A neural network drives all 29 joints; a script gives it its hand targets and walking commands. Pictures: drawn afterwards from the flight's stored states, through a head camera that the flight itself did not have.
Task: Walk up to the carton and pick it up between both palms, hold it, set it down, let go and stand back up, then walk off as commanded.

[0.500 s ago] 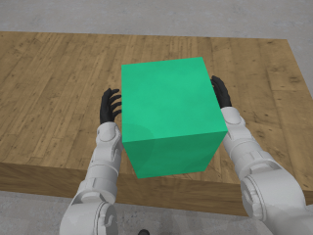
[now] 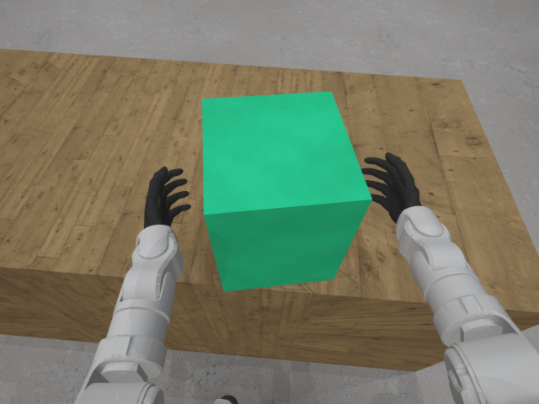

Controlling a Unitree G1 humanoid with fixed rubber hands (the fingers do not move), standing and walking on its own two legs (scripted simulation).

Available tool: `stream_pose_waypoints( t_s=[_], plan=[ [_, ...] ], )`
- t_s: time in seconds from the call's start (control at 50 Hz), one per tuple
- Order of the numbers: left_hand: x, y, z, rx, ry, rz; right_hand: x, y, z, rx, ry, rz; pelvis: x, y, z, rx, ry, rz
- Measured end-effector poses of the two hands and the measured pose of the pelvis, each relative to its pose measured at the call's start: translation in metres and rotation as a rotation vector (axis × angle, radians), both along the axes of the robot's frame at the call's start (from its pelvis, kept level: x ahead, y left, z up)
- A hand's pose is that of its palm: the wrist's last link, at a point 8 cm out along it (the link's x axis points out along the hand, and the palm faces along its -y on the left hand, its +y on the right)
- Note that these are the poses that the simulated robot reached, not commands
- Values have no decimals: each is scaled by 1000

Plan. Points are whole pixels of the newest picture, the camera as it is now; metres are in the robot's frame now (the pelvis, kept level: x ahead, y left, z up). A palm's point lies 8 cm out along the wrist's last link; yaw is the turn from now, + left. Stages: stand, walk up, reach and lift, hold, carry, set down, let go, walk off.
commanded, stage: set down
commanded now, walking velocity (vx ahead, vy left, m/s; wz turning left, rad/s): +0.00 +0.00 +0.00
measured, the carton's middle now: (274, 197) +0.44 +0.07 +0.02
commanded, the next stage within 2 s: none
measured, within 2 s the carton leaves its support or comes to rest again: neither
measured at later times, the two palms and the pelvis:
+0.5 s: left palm (150, 260) +0.30 +0.23 +0.04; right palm (419, 244) +0.37 -0.15 +0.05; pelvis +0.00 +0.00 +0.01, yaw +2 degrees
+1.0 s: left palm (148, 276) +0.27 +0.22 +0.03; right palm (437, 288) +0.31 -0.18 +0.03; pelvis +0.01 +0.00 +0.01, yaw +1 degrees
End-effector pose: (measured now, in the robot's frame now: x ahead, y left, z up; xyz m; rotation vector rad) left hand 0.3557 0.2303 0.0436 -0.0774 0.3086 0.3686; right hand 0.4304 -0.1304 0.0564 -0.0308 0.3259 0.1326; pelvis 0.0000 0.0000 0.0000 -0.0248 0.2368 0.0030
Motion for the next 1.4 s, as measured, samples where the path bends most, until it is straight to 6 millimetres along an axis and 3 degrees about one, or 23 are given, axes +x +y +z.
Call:
stream_pose_waypoints(
  t_s=[0.24,0.62,0.9,1.26,1.4],
  plan=[
    [-24,-1,8,0,3,-1,-24,2,-1,7,2,10,-7,-1,3,11,-73,20],
    [-72,-6,-12,12,38,-25,-83,-31,-20,-11,8,-15,-2,0,8,14,-156,30],
    [-74,-8,-9,31,40,-52,-108,-40,-25,-12,1,-19,3,3,12,22,-187,16],
    [-103,-10,-28,38,71,-42,-148,-52,-40,-31,32,-31,14,5,15,25,-209,9],
    [-111,-17,-24,41,53,-53,-163,-52,-42,-12,27,-38,19,6,17,25,-223,-1]
  ],
)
